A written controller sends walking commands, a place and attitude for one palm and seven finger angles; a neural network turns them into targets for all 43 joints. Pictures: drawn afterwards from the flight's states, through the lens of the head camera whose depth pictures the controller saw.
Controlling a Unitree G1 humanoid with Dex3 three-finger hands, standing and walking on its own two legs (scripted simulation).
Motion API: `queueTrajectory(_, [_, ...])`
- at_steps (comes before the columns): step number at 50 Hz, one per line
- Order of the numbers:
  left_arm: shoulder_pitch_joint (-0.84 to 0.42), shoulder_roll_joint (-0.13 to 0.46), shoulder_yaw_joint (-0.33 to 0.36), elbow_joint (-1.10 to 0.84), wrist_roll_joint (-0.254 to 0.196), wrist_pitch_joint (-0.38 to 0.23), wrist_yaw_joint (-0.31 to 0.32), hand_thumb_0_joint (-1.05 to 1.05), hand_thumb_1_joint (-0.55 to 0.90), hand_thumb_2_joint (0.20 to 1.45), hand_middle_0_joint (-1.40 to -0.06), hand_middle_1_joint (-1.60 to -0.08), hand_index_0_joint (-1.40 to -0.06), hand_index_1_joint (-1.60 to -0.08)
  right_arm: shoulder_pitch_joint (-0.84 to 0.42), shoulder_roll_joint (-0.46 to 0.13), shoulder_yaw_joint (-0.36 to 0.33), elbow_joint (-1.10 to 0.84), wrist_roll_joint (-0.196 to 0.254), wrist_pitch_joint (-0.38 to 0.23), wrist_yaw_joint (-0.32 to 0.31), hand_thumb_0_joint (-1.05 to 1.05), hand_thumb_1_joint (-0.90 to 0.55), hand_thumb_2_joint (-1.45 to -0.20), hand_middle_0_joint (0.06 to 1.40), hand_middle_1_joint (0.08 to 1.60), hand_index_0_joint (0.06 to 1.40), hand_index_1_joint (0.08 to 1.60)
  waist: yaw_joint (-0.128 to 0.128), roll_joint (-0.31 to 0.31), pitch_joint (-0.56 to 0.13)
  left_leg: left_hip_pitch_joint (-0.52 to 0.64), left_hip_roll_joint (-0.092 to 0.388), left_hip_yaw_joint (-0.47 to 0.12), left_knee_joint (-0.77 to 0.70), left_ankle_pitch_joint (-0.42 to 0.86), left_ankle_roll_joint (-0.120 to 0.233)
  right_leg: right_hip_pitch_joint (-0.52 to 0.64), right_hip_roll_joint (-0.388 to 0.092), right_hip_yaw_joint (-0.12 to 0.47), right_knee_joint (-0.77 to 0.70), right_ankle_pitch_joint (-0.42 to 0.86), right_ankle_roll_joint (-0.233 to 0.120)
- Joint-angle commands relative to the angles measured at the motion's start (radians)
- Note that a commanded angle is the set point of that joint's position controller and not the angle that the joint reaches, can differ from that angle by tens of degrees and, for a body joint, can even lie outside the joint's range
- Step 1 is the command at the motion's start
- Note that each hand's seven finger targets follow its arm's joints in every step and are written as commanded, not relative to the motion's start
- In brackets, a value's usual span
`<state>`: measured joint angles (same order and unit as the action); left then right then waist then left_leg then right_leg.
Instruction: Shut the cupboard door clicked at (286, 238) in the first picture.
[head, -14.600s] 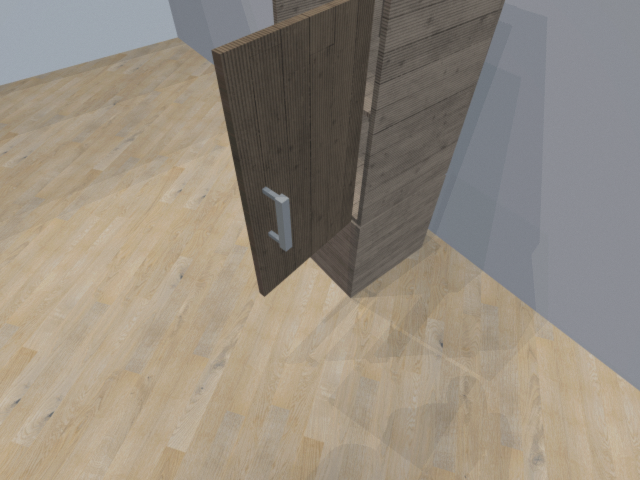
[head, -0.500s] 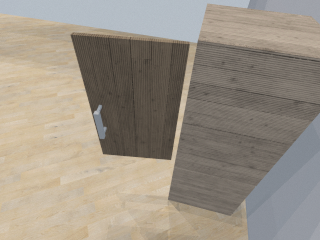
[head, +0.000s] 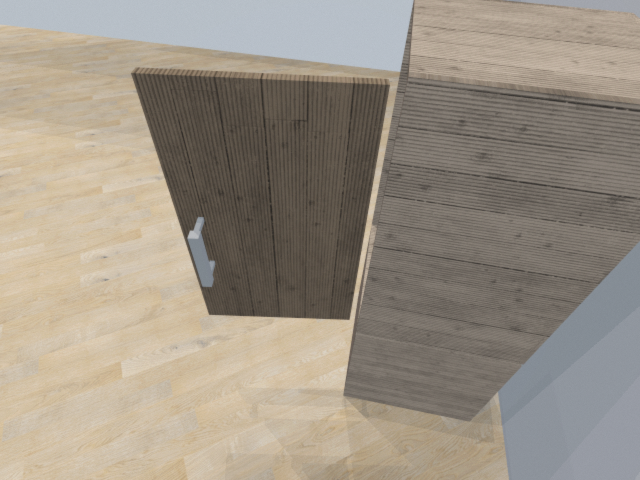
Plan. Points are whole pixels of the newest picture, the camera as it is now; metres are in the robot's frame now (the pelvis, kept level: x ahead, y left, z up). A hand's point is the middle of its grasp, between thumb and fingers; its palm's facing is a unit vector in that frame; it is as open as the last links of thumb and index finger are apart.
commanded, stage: shuffle to correct the standing spot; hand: left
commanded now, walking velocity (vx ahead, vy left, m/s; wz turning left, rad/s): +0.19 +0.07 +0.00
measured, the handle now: (203, 252) +0.52 +0.24 -0.08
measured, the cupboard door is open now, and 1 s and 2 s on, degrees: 100 100 100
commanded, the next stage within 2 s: come to a stop and stand still in 0.16 s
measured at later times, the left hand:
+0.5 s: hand out of the picture +0.13 +0.22 -0.19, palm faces +0.07 -0.98 -0.21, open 7.2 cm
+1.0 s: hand out of the picture +0.11 +0.21 -0.18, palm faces +0.02 -0.98 -0.19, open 7.4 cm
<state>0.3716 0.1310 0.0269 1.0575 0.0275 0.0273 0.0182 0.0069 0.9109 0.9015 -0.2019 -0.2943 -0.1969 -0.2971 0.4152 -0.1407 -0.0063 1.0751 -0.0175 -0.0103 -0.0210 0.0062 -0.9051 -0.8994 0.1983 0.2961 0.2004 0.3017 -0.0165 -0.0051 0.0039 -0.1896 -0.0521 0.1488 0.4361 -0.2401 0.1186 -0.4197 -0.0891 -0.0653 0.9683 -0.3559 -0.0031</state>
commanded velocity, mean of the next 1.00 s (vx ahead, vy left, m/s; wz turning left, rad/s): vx -0.02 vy -0.01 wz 0.00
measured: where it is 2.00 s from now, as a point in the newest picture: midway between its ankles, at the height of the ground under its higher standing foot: outside the picture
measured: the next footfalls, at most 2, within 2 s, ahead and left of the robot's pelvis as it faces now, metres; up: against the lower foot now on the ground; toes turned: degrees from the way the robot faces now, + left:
right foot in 0.24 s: +0.13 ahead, -0.12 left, +0.00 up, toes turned +0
left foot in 0.44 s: +0.17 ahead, +0.15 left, +0.00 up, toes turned +5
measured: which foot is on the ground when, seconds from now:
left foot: down 0.00-0.26, up 0.28-0.42, down 0.44-1.00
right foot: up 0.00-0.22, down 0.24-1.00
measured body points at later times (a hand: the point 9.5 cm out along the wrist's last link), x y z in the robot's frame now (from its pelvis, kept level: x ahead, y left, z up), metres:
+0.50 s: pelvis +0.09 +0.03 -0.02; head +0.11 +0.04 +0.43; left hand +0.13 +0.27 -0.17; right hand +0.12 -0.21 -0.16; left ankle +0.13 +0.15 -0.74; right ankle +0.10 -0.13 -0.74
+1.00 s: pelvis +0.09 +0.03 +0.00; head +0.10 +0.04 +0.45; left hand +0.11 +0.26 -0.16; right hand +0.14 -0.20 -0.15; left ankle +0.13 +0.15 -0.74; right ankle +0.09 -0.12 -0.74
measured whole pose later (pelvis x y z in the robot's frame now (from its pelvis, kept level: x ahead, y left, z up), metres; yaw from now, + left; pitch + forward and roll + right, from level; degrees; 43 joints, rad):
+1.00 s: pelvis +0.09 +0.03 +0.00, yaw +0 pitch +0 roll +0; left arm 0.28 0.17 0.01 1.00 0.02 0.02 0.02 0.01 0.91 0.90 -0.20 -0.29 -0.20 -0.30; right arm 0.21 -0.17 -0.03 1.02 -0.02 0.04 0.00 0.01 -0.91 -0.90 0.20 0.30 0.20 0.30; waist 0.00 -0.01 0.03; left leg -0.30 0.05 0.09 0.51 -0.20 0.00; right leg -0.24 -0.07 -0.04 0.50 -0.26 0.05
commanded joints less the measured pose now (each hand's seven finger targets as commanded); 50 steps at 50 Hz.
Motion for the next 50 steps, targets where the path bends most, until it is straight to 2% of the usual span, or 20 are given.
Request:
queueTrajectory(1, [-0.051, 0.035, 0.007, -0.092, 0.000, -0.035, -0.005, 0.000, 0.900, 0.900, -0.200, -0.300, -0.200, -0.300, 0.073, -0.113, -0.020, -0.013, -0.003, -0.035, -0.015, 0.000, -0.900, -0.900, 0.200, 0.300, 0.200, 0.300, -0.008, 0.076, 0.101, 0.058, 0.291, -0.314, -0.298, -0.066, 0.067, -0.124, -0.026, -0.016, -0.124, 0.008, 0.009])
queueTrajectory(7, [-0.141, 0.037, 0.011, -0.140, 0.000, -0.037, -0.004, 0.000, 0.900, 0.900, -0.200, -0.300, -0.200, -0.300, 0.094, -0.111, -0.024, 0.012, -0.009, -0.025, -0.010, 0.000, -0.900, -0.900, 0.200, 0.300, 0.200, 0.300, -0.017, 0.061, 0.116, 0.044, 0.302, -0.287, -0.256, -0.010, 0.067, -0.013, 0.000, -0.043, -0.319, 0.021, 0.005])
queueTrajectory(10, [-0.043, 0.060, 0.023, -0.114, -0.002, -0.054, 0.004, 0.000, 0.900, 0.900, -0.200, -0.300, -0.200, -0.300, 0.063, -0.096, -0.021, 0.004, 0.003, -0.024, -0.007, 0.000, -0.900, -0.900, 0.200, 0.300, 0.200, 0.300, 0.041, 0.007, 0.049, -0.062, 0.228, -0.193, -0.071, 0.155, 0.008, 0.279, 0.021, -0.046, -0.514, 0.141, -0.010])
queueTrajectory(11, [0.053, 0.106, 0.032, -0.083, 0.000, -0.064, 0.012, 0.000, 0.900, 0.900, -0.200, -0.300, -0.200, -0.300, 0.045, -0.081, -0.018, -0.013, 0.012, -0.027, -0.001, 0.000, -0.900, -0.900, 0.200, 0.300, 0.200, 0.300, 0.085, -0.076, 0.010, -0.217, 0.159, -0.114, 0.086, 0.109, -0.039, 0.481, -0.099, 0.097, -0.552, 0.134, -0.061])
queueTrajectory(12, [0.133, 0.194, 0.049, -0.058, -0.002, -0.070, 0.022, 0.000, 0.900, 0.900, -0.200, -0.300, -0.200, -0.300, 0.037, -0.057, -0.018, -0.047, 0.013, -0.025, 0.007, 0.000, -0.900, -0.900, 0.200, 0.300, 0.200, 0.300, 0.098, -0.242, -0.004, -0.450, 0.047, -0.018, 0.277, -0.191, -0.098, 0.623, -0.333, 0.408, -0.632, 0.120, -0.181])
queueTrajectory(13, [0.183, 0.240, 0.065, -0.053, -0.009, -0.070, 0.028, 0.000, 0.900, 0.900, -0.200, -0.300, -0.200, -0.300, -0.032, -0.083, -0.030, -0.083, -0.003, -0.020, 0.012, 0.000, -0.900, -0.900, 0.200, 0.300, 0.200, 0.300, 0.127, -0.175, 0.007, -0.501, 0.074, -0.072, 0.495, -0.386, -0.110, 0.571, -0.449, 0.526, -0.719, 0.125, -0.286])
queueTrajectory(15, [0.069, 0.206, 0.065, -0.080, -0.009, -0.073, 0.043, 0.000, 0.900, 0.900, -0.200, -0.300, -0.200, -0.300, -0.091, -0.088, -0.040, -0.106, 0.000, -0.001, 0.019, 0.000, -0.900, -0.900, 0.200, 0.300, 0.200, 0.300, 0.077, -0.128, 0.068, -0.485, 0.160, -0.175, 0.633, -0.321, -0.111, 0.362, -0.404, 0.455, -0.754, 0.051, -0.268])
queueTrajectory(16, [-0.018, 0.169, 0.056, -0.107, -0.002, -0.070, 0.047, 0.000, 0.900, 0.900, -0.200, -0.300, -0.200, -0.300, -0.082, -0.070, -0.039, -0.105, 0.000, 0.004, 0.023, 0.000, -0.900, -0.900, 0.200, 0.300, 0.200, 0.300, 0.037, -0.136, 0.090, -0.411, 0.190, -0.195, 0.585, -0.276, -0.114, 0.246, -0.353, 0.321, -0.729, 0.146, -0.222])
queueTrajectory(19, [-0.156, 0.162, 0.049, -0.146, 0.001, -0.050, 0.033, 0.000, 0.900, 0.900, -0.200, -0.300, -0.200, -0.300, 0.050, -0.018, -0.034, -0.057, 0.007, 0.023, 0.021, 0.000, -0.900, -0.900, 0.200, 0.300, 0.200, 0.300, -0.049, -0.137, 0.053, -0.054, 0.121, -0.064, 0.229, -0.023, -0.155, 0.024, -0.175, 0.023, -0.583, 0.291, -0.095])
queueTrajectory(21, [-0.125, 0.140, 0.040, -0.151, -0.012, -0.024, 0.021, 0.000, 0.900, 0.900, -0.200, -0.300, -0.200, -0.300, 0.092, -0.075, -0.043, -0.043, 0.003, 0.011, 0.017, 0.000, -0.900, -0.900, 0.200, 0.300, 0.200, 0.300, -0.031, 0.105, 0.052, 0.026, 0.144, -0.114, 0.050, 0.202, -0.149, -0.021, -0.062, -0.022, -0.382, 0.136, -0.017])
queueTrajectory(22, [-0.079, 0.111, 0.034, -0.158, -0.017, -0.013, 0.020, 0.000, 0.900, 0.900, -0.200, -0.300, -0.200, -0.300, 0.055, -0.139, -0.054, -0.076, -0.002, 0.005, 0.012, 0.000, -0.900, -0.900, 0.200, 0.300, 0.200, 0.300, -0.003, 0.259, 0.056, -0.072, 0.283, -0.277, -0.074, 0.291, -0.087, 0.013, 0.000, -0.049, -0.324, -0.022, 0.034])
queueTrajectory(23, [-0.046, 0.101, 0.031, -0.160, -0.019, -0.012, 0.019, 0.000, 0.900, 0.900, -0.200, -0.300, -0.200, -0.300, -0.014, -0.196, -0.062, -0.109, -0.008, 0.008, 0.008, 0.000, -0.900, -0.900, 0.200, 0.300, 0.200, 0.300, 0.022, 0.270, 0.070, -0.216, 0.345, -0.344, -0.133, 0.183, -0.036, 0.117, 0.028, -0.037, -0.292, -0.101, 0.041])
queueTrajectory(24, [-0.062, 0.106, 0.031, -0.143, -0.014, -0.011, 0.020, 0.000, 0.900, 0.900, -0.200, -0.300, -0.200, -0.300, -0.064, -0.179, -0.059, -0.119, -0.009, -0.001, 0.003, 0.000, -0.900, -0.900, 0.200, 0.300, 0.200, 0.300, 0.025, 0.221, 0.080, -0.214, 0.323, -0.349, -0.146, 0.266, -0.023, 0.141, 0.031, -0.031, -0.274, -0.039, 0.032])
queueTrajectory(27, [-0.007, 0.113, 0.015, -0.110, -0.019, -0.018, 0.021, 0.000, 0.900, 0.900, -0.200, -0.300, -0.200, -0.300, -0.121, -0.178, -0.052, -0.125, 0.001, -0.005, -0.012, 0.000, -0.900, -0.900, 0.200, 0.300, 0.200, 0.300, 0.039, 0.168, -0.036, -0.013, 0.298, -0.255, -0.021, 0.719, -0.014, 0.180, 0.022, 0.005, -0.329, 0.087, 0.029])
queueTrajectory(31, [-0.005, 0.156, 0.018, -0.125, -0.004, -0.017, 0.020, 0.000, 0.900, 0.900, -0.200, -0.300, -0.200, -0.300, -0.153, -0.185, -0.074, -0.143, 0.007, 0.021, -0.017, 0.000, -0.900, -0.900, 0.200, 0.300, 0.200, 0.300, 0.011, -0.013, -0.046, 0.033, 0.229, -0.161, 0.076, 0.551, -0.071, 0.160, -0.007, 0.057, -0.423, 0.454, 0.011])
queueTrajectory(33, [-0.018, 0.170, 0.022, -0.145, -0.002, -0.014, 0.017, 0.000, 0.900, 0.900, -0.200, -0.300, -0.200, -0.300, -0.161, -0.182, -0.077, -0.147, 0.007, 0.026, -0.013, 0.000, -0.900, -0.900, 0.200, 0.300, 0.200, 0.300, 0.002, 0.002, -0.084, 0.032, 0.216, -0.137, 0.077, 0.468, -0.085, 0.171, -0.018, 0.063, -0.411, 0.490, 0.007])
queueTrajectory(36, [-0.018, 0.173, 0.025, -0.156, 0.000, -0.008, 0.015, 0.000, 0.900, 0.900, -0.200, -0.300, -0.200, -0.300, -0.209, -0.176, -0.076, -0.160, 0.005, 0.031, -0.008, 0.000, -0.900, -0.900, 0.200, 0.300, 0.200, 0.300, 0.014, 0.037, -0.061, -0.031, 0.209, -0.140, 0.046, 0.286, -0.084, 0.168, -0.007, 0.068, -0.429, 0.370, 0.007])
queueTrajectory(40, [-0.051, 0.203, 0.022, -0.147, -0.001, -0.015, 0.015, 0.000, 0.900, 0.900, -0.200, -0.300, -0.200, -0.300, -0.224, -0.115, -0.058, -0.163, 0.007, 0.042, 0.008, 0.000, -0.900, -0.900, 0.200, 0.300, 0.200, 0.300, 0.001, -0.094, -0.024, -0.052, 0.119, -0.099, 0.076, -0.060, -0.120, 0.090, -0.084, 0.164, -0.592, 0.136, -0.035])
queueTrajectory(44, [-0.087, 0.190, 0.017, -0.135, -0.004, -0.016, 0.012, 0.000, 0.900, 0.900, -0.200, -0.300, -0.200, -0.300, -0.191, -0.124, -0.050, -0.128, 0.001, 0.034, 0.014, 0.000, -0.900, -0.900, 0.200, 0.300, 0.200, 0.300, -0.007, -0.016, 0.045, -0.043, 0.142, -0.134, 0.002, -0.075, -0.119, 0.025, -0.048, 0.121, -0.612, -0.043, -0.018])
queueTrajectory(50, [-0.019, 0.151, 0.009, -0.077, -0.004, -0.027, 0.013, 0.000, 0.900, 0.900, -0.200, -0.300, -0.200, -0.300, -0.172, -0.131, -0.042, -0.089, 0.002, 0.018, 0.014, 0.000, -0.900, -0.900, 0.200, 0.300, 0.200, 0.300, 0.028, 0.042, 0.056, -0.126, 0.168, -0.180, -0.123, -0.137, -0.115, 0.166, -0.010, 0.075, -0.594, 0.038, 0.005])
